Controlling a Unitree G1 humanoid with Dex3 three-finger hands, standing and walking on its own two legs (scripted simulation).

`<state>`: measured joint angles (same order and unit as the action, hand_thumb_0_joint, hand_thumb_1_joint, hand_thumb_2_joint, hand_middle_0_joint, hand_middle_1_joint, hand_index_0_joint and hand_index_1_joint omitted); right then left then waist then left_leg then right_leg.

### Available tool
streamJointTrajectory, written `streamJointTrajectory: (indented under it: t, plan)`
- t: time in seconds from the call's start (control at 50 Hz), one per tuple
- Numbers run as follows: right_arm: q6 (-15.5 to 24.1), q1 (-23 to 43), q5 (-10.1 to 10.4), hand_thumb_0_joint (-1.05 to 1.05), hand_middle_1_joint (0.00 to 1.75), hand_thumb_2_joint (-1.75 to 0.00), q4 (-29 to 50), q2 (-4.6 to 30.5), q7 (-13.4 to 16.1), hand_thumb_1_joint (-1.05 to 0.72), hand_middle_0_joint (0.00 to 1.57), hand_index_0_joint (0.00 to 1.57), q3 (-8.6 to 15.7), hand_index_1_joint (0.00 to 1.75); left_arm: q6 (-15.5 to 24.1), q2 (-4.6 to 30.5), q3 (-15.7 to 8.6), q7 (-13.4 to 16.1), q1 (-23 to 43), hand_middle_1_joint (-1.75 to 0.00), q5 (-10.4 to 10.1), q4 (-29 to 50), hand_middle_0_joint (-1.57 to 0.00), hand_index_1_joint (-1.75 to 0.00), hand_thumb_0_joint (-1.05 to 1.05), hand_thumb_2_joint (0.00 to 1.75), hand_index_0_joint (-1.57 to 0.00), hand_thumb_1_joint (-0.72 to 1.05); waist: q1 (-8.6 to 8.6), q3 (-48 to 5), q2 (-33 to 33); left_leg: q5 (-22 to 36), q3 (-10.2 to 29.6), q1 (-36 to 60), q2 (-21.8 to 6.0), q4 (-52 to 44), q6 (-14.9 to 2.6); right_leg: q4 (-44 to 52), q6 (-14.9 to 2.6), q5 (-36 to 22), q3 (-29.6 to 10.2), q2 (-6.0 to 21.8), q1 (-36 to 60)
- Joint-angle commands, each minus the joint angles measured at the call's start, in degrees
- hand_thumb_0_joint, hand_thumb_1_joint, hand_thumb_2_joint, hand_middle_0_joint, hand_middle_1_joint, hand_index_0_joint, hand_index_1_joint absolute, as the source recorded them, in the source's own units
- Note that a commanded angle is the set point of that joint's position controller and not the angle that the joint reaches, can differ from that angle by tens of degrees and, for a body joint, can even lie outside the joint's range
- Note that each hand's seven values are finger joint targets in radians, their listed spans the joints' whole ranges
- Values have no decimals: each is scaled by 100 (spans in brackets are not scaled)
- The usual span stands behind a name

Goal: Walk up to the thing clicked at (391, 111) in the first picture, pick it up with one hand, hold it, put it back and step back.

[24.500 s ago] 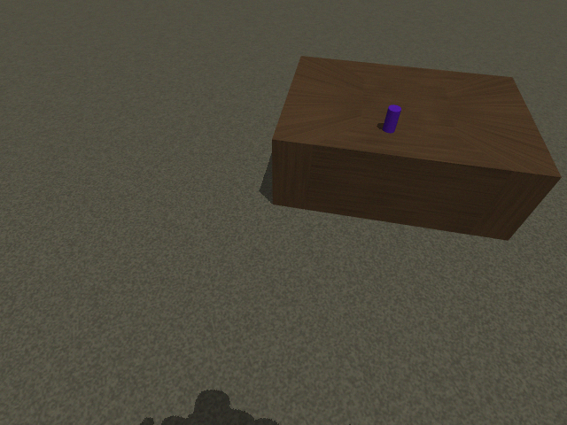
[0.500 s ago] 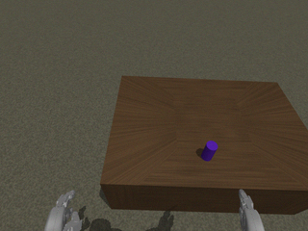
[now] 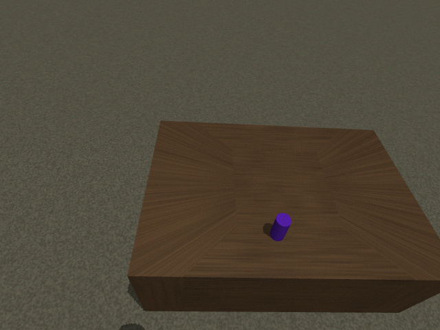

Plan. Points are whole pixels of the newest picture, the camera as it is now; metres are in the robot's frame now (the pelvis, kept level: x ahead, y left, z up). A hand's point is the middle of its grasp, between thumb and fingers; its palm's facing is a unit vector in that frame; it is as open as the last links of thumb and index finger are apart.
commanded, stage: home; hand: right
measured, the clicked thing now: (280, 227) +0.51 -0.21 -0.33
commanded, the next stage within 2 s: stand in 1.04 s
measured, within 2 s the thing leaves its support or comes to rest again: neither
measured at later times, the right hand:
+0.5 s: hand out of the picture +0.01 -0.24 -0.14, palm faces -0.03 +0.92 -0.38, open 17.4 cm
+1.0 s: hand out of the picture +0.07 -0.22 -0.14, palm faces -0.03 +0.93 -0.36, open 17.5 cm
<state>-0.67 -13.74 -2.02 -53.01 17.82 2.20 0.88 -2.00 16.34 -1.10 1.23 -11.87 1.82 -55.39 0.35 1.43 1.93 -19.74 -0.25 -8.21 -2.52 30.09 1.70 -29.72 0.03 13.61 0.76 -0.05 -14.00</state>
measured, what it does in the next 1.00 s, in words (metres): stands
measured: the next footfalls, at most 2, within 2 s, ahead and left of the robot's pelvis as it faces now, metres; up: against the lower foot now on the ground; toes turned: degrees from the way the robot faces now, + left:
none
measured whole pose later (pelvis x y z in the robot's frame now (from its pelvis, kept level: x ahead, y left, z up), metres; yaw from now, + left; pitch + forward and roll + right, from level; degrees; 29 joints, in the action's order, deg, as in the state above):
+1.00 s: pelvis -0.01 +0.02 +0.01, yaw +0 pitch -4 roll +0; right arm 0.4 -8.2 -0.9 -62.9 18.2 1.3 -0.5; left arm -0.7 18.2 0.3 0.6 -7.4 0.9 -65.0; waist 0.8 2.8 1.2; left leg -14.5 -0.9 -2.7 -0.4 20.7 0.0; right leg -20.0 1.9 8.2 0.0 1.8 -8.2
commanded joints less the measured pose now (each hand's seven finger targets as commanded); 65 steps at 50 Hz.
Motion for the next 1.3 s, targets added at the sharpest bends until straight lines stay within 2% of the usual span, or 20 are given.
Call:
streamJointTrajectory:
  t: [0.0, 0.14, 0.26, 0.32, 0.36, 0.42, 0.48, 0.5, 0.56, 0.66, 0.8, 0.88, 0.96, 0.98, 1.1, 1.12, 1.16, 1.18, 1.24, 1.28]
  plan:
    - [168, 210, 40, 0, 5, -4, 134, 1039, 98, 56, 5, 5, 249, 5, 163, 1050, -273, 74, 210, -30, 8, 150, -20, -30, 0, 90, -20, 90, 20, -352, -95, 1696, 207, -155, -347, -681, -159, 697, -107, -1706, -618, 523, 812]
    - [128, 315, 33, 0, 5, -5, -228, 1145, 74, 56, 5, 5, 215, 5, 151, 1159, -284, 24, 379, -30, 13, -167, -20, -30, 0, 90, -20, 90, 63, 258, -137, 638, 261, -400, -312, -1078, -182, 1272, -19, -265, -725, 487, 588]
    - [136, 160, 10, 0, 5, -4, -413, 1140, 26, 57, 5, 5, 198, 5, 163, 1218, -281, -16, 611, -30, -2, -276, -20, -30, 0, 90, -20, 90, -15, 187, 31, 355, 289, -424, -318, -1183, -229, 1395, -22, 181, -790, 515, 579]
    - [134, 220, 24, 0, 5, -5, -470, 1204, 4, 55, 5, 5, 201, 5, 163, 1169, -243, -36, 522, -30, -10, -370, -20, -30, 0, 90, -20, 90, 37, 250, -89, 32, 345, -507, -321, -1260, -253, 1470, 16, 315, -759, 492, 500]
    - [165, 281, 33, 0, 5, -6, -478, 1154, -11, 54, 5, 5, 177, 5, 187, 1176, -221, -35, 522, -30, -7, -415, -20, -30, 0, 90, -20, 90, 48, 66, -23, 362, 355, -328, -348, -1238, -257, 1414, 4, 56, -739, 526, 609]
    - [147, 206, 31, 0, 5, -5, -532, 1164, -26, 55, 5, 5, 156, 5, 188, 1247, -207, -47, 593, -30, -11, -441, -20, -30, 0, 90, -20, 90, -3, 182, -52, -6, 356, -431, -317, -1284, -266, 1481, 30, 367, -772, 529, 411]
    - [193, 311, 41, 0, 5, -4, -540, 1242, -6, 56, 5, 5, 144, 5, 177, 1146, -167, -58, 543, -30, -47, -491, -20, -30, 0, 90, -20, 90, 50, 72, -418, 49, 532, -489, -467, -1541, -283, 1134, 3, -405, -606, 479, 708]
    - [205, 341, 38, 0, 5, -4, -542, 1240, -2, 57, 5, 5, 141, 5, 188, 1205, -174, -52, 563, -30, -51, -513, -20, -30, 0, 90, -20, 90, 54, -1, -312, 238, 531, -539, -470, -1538, -269, 1063, 5, -496, -584, 496, 886]
    - [215, 416, 57, 0, 5, -4, -584, 1281, 12, 57, 5, 5, 141, 5, 188, 1177, -138, -60, 474, -30, -54, -596, -20, -30, 0, 90, -20, 90, 89, 121, -362, 294, 524, -489, -470, -1582, -275, 1082, 8, -570, -599, 504, 768]
    - [246, 327, 89, 0, 5, -3, -659, 1236, 6, 58, 5, 5, 122, 5, 214, 1215, -101, -35, 537, -30, -56, -630, -20, -30, 0, 90, -20, 90, -8, 37, -227, 1480, 438, -81, -475, -1379, -250, 1074, -14, -1071, -568, 573, 775]
    - [196, 499, 103, 0, 5, -3, -680, 1275, -2, 58, 5, 5, 138, 5, 216, 1240, -88, -20, 587, -30, -61, -681, -20, -30, 0, 90, -20, 90, -13, 93, -122, 1314, 418, -61, -448, -1421, -260, 1190, 23, -912, -541, 583, 780]
    - [217, 522, 137, 0, 5, -3, -697, 1247, -8, 58, 5, 5, 127, 5, 244, 1195, -65, -13, 592, -30, -68, -671, -20, -30, 0, 90, -20, 90, -42, -189, -220, 2067, 383, 191, -473, -1317, -231, 1080, -7, -1703, -498, 653, 985]
    - [199, 613, 121, 0, 4, -3, -724, 1263, -18, 59, 5, 5, 123, 4, 228, 1210, -62, -22, 640, -30, -83, -678, -20, -30, 0, 90, -20, 90, -2, 16, -178, 1484, 395, -38, -439, -1479, -214, 1213, 37, -1123, -500, 620, 932]
    - [200, 728, 125, 0, 4, -2, -710, 1297, -21, 60, 5, 5, 145, 4, 235, 1229, -72, -21, 593, -30, -78, -693, -20, -30, 0, 90, -20, 90, 42, 28, -181, 1522, 435, 63, -478, -1456, -246, 1230, 23, -1097, -507, 635, 878]
    - [208, 756, 121, 0, 4, -2, -742, 1295, -50, 60, 5, 5, 150, 4, 255, 1238, -68, -37, 693, -30, -85, -673, -20, -30, 0, 90, -20, 90, 2, -48, -155, 1470, 379, 83, -447, -1489, -222, 1253, -17, -1107, -528, 645, 891]
    - [202, 794, 123, 0, 5, -3, -737, 1341, -53, 58, 5, 5, 174, 5, 261, 1262, -77, -28, 674, -30, -78, -673, -20, -30, 0, 90, -20, 90, 8, -111, -228, 1582, 403, 120, -468, -1480, -239, 1241, -25, -1159, -518, 653, 946]
    - [199, 763, 128, 0, 21, -19, -741, 1274, -59, 42, 20, 20, 161, 21, 272, 1300, -81, -27, 697, -30, -83, -677, -20, -30, 0, 90, -20, 90, -10, -124, -108, 1535, 386, 81, -452, -1489, -236, 1246, -31, -1220, -522, 672, 1020]
    - [202, 774, 139, 0, 29, -27, -733, 1335, -61, 34, 20, 20, 163, 29, 280, 1255, -72, -30, 705, -30, -87, -659, -20, -30, 0, 90, -20, 90, -14, -197, -199, 1584, 375, 93, -452, -1467, -245, 1260, -29, -1367, -543, 696, 1057]
    - [201, 804, 138, 0, 30, -51, -746, 1306, -66, 10, 20, 20, 160, 30, 283, 1320, -87, -31, 698, -30, -84, -697, -20, -30, 0, 90, -20, 90, -6, -170, -153, 1645, 393, 191, -473, -1466, -248, 1238, -40, -1418, -520, 695, 1004]
    - [195, 757, 141, 0, 30, -67, -775, 1275, -73, -6, 20, 20, 135, 30, 276, 1351, -96, -35, 736, -30, -95, -697, -20, -30, 0, 90, -20, 90, 3, -73, -108, 1424, 389, 23, -423, -1528, -223, 1287, -21, -1212, -515, 673, 1034]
